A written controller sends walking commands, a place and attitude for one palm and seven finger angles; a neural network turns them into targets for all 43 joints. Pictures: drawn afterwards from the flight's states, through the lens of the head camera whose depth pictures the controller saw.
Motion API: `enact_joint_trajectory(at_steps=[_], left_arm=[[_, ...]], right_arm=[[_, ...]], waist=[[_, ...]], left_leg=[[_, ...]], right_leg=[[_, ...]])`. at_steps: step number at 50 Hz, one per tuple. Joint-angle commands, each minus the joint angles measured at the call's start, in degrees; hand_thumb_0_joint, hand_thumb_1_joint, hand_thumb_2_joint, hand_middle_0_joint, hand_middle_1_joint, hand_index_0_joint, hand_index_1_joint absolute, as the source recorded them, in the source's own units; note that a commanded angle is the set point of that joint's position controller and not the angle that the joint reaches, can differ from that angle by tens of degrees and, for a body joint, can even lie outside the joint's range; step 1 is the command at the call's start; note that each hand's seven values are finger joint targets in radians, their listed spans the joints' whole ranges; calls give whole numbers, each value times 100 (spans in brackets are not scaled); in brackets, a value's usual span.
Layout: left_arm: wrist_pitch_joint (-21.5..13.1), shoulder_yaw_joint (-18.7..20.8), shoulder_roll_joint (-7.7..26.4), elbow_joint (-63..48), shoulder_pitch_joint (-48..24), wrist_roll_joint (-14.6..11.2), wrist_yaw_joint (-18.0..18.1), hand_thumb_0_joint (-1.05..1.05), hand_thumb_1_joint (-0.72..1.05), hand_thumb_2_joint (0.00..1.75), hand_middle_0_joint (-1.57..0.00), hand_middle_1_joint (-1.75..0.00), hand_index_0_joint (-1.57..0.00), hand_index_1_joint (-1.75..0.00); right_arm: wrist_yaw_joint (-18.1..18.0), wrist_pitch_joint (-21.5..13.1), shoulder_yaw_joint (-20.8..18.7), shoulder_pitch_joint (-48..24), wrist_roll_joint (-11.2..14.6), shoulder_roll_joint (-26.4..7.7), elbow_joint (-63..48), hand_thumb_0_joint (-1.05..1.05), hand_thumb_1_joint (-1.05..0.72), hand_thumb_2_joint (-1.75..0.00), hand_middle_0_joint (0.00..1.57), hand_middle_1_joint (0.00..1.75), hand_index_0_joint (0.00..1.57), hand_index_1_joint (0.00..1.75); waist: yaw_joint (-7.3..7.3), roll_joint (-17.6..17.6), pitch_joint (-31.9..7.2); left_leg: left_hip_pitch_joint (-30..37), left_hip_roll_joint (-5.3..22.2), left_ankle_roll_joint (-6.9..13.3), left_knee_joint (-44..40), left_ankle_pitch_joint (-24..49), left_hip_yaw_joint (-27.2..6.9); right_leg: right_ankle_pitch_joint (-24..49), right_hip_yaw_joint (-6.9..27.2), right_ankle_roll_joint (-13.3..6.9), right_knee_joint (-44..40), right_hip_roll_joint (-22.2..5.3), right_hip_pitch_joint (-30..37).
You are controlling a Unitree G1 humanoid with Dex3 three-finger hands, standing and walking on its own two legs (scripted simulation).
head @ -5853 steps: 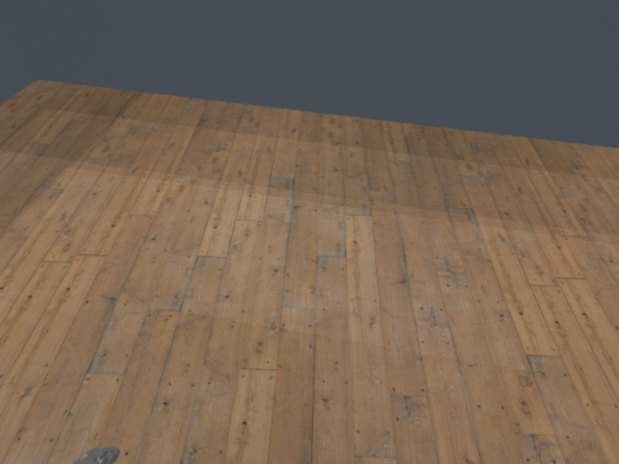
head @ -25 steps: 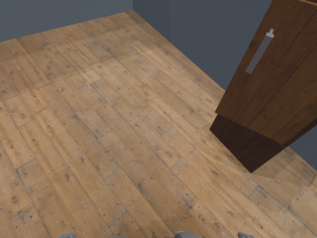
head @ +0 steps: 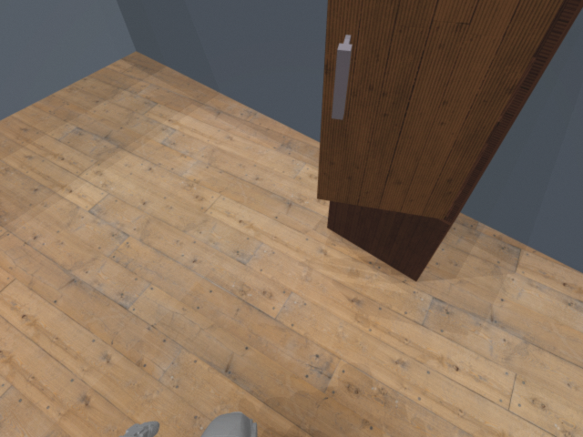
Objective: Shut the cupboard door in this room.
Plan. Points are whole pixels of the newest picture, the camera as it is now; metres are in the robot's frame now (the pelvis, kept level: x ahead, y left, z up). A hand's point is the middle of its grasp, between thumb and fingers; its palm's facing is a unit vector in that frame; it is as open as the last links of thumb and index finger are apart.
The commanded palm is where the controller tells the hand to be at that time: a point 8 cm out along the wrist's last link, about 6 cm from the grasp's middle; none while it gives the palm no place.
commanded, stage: turn to face it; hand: left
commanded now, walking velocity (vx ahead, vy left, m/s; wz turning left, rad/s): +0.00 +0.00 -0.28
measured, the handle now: (342, 78) +0.74 -0.08 +0.07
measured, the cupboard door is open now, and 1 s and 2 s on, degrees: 25 25 25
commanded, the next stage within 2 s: take the last steps up to it in 0.18 s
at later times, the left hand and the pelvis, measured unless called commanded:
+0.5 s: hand (176, 432) +0.15 +0.19 -0.16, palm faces -0.19 -0.96 -0.20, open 7.4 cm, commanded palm none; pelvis +0.04 +0.01 +0.00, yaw -11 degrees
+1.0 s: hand (231, 384) +0.22 +0.12 -0.19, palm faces -0.24 -0.96 -0.14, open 7.4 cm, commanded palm none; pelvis +0.18 -0.05 -0.01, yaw -14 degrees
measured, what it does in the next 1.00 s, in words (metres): walks ahead: left foot, then right foot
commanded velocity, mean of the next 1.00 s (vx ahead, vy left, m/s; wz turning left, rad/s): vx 0.20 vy -0.09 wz -0.16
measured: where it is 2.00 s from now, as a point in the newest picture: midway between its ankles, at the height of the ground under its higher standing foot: (335, 424)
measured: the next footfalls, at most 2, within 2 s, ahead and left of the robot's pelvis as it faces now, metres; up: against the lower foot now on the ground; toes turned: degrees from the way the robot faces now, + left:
left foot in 0.18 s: +0.07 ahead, +0.13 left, +0.00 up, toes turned +0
right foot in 0.56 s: +0.04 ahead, -0.13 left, +0.00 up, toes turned -15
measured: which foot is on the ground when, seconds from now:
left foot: up 0.00-0.16, down 0.18-0.56, up 0.58-0.84, down 0.86-1.00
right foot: down 0.00-0.18, up 0.20-0.54, down 0.56-0.88, up 0.90-1.00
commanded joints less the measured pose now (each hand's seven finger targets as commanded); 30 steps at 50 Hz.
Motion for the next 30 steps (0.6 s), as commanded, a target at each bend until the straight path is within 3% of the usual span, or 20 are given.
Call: enact_joint_trajectory(at_steps=[1,4,6,7,8,9,10,12,14,15,18,21,22,23,25,26,27,28,29,30], left_arm=[[-120,348,1175,-307,171,5,47,0,90,90,-20,-30,-20,-30],[-108,384,1194,-230,171,14,61,0,90,90,-20,-30,-20,-30],[-82,372,1118,-194,52,-31,67,0,90,90,-20,-30,-20,-30],[-68,345,973,-181,19,-55,69,0,90,90,-20,-30,-20,-30],[-45,297,706,-228,262,-91,50,0,90,90,-20,-30,-20,-30],[-29,251,485,-256,451,-109,31,0,90,90,-20,-30,-20,-30],[12,254,593,-282,231,-60,28,0,90,90,-20,-30,-20,-30],[34,298,619,-223,17,-38,-14,0,90,90,-20,-30,-20,-30],[56,274,448,-140,118,-46,-56,0,90,90,-20,-30,-20,-30],[66,244,404,-122,90,-54,-81,0,90,90,-20,-30,-20,-30],[70,212,342,-157,-225,-13,-194,0,90,90,-20,-30,-20,-30],[57,228,340,-188,-395,17,-296,0,90,90,-20,-30,-20,-30],[35,228,361,-193,-429,22,-323,0,90,90,-20,-30,-20,-30],[30,247,363,-149,-318,25,-345,0,90,90,-20,-30,-20,-30],[-21,287,421,72,176,36,-360,0,90,90,-20,-30,-20,-30],[-74,336,572,215,532,41,-335,0,90,90,-20,-30,-20,-30],[-138,406,975,324,904,66,-258,0,90,90,-20,-30,-20,-30],[-151,496,1441,458,1312,58,-168,0,90,90,-20,-30,-20,-30],[-180,476,1405,458,1418,1,-87,0,90,90,-20,-30,-20,-30],[-207,451,1262,471,1166,13,-53,0,90,90,-20,-30,-20,-30]], right_arm=[[1,-174,-88,-54,27,-264,-436,0,-90,-90,20,30,20,30],[-27,-244,-63,6,55,-217,-416,0,-90,-90,20,30,20,30],[-62,-296,-45,351,57,-214,-281,0,-90,-90,20,30,20,30],[-71,-346,-56,564,54,-303,-201,0,-90,-90,20,30,20,30],[-96,-417,-95,685,-12,-690,-176,0,-90,-90,20,30,20,30],[-114,-406,-151,745,-54,-1062,-221,0,-90,-90,20,30,20,30],[-174,-397,-153,756,-90,-1028,-208,0,-90,-90,20,30,20,30],[-212,-415,-72,607,-95,-776,-241,0,-90,-90,20,30,20,30],[-207,-417,-55,367,-107,-649,-256,0,-90,-90,20,30,20,30],[-197,-414,-63,469,-110,-663,-217,0,-90,-90,20,30,20,30],[-158,-407,-149,798,-139,-778,-24,0,-90,-90,20,30,20,30],[-113,-410,-237,793,-148,-915,95,0,-90,-90,20,30,20,30],[-99,-425,-249,810,-145,-932,123,0,-90,-90,20,30,20,30],[-94,-430,-270,705,-151,-989,137,0,-90,-90,20,30,20,30],[-83,-431,-270,576,-119,-951,202,0,-90,-90,20,30,20,30],[-65,-445,-259,550,-95,-848,210,0,-90,-90,20,30,20,30],[-19,-456,-192,512,-32,-521,128,0,-90,-90,20,30,20,30],[7,-473,-70,-37,-8,-191,-192,0,-90,-90,20,30,20,30],[0,-456,-88,-366,-26,-379,-286,0,-90,-90,20,30,20,30],[-9,-461,-121,-414,-20,-369,-224,0,-90,-90,20,30,20,30]], waist=[[196,-870,-573],[202,-891,-670],[26,-870,-704],[-65,-606,-784],[-1,464,-989],[51,1468,-985],[-76,1284,-768],[8,1112,-525],[136,812,-642],[72,765,-753],[-141,766,-610],[-182,847,-262],[-188,853,-226],[-104,897,-221],[145,592,-338],[310,150,-405],[506,-824,-461],[812,-1879,-277],[880,-1428,-139],[698,-1502,158]], left_leg=[[0,-97,45,-780,31,-18],[486,-206,114,-1785,50,20],[1278,-298,164,-2936,872,55],[1901,-110,234,-3638,1537,-99],[2497,786,587,-3917,2569,-956],[2553,1799,1229,-4025,3545,-1839],[2356,2025,1534,-4207,3743,-1980],[1992,1789,1608,-4097,4175,-1615],[2258,1400,1471,-3909,4451,-808],[2428,1372,1407,-3923,4210,-701],[2352,1513,1350,-4296,2184,-788],[1968,1586,1251,-4661,307,-808],[1837,1614,1244,-4677,67,-872],[1690,1615,1197,-4664,-183,-789],[1320,1381,973,-4155,-303,-427],[916,1066,786,-3599,-278,-80],[-249,552,528,-2572,-752,492],[-1217,-111,310,-1128,-1567,807],[-1417,28,383,-240,-1258,173],[-1622,110,377,183,-969,0]], right_leg=[[2626,1362,-921,-884,-1460,530],[2890,1535,-907,-647,-1444,558],[2736,1483,-621,-318,-1204,251],[2284,1346,-376,-12,-991,-88],[1140,872,-35,584,-363,-639],[-1086,237,215,1491,62,-1046],[-1879,253,283,2583,101,-1306],[-1593,383,330,3476,-174,-1462],[-1317,232,390,3127,-223,-1405],[-1231,95,401,2864,-212,-1328],[-1151,-173,343,2201,-210,-1203],[-972,-334,275,1612,-225,-1061],[-955,-348,244,1291,-225,-871],[-850,-410,224,1015,-193,-627],[-127,-614,187,-48,-22,331],[-19,-483,104,-593,-85,1006],[-1014,686,-276,-1264,-977,2017],[-1526,2380,-930,-1917,-2059,2124],[-1641,2674,-1326,-2052,-2299,1660],[-1591,2680,-1398,-2114,-2167,1403]])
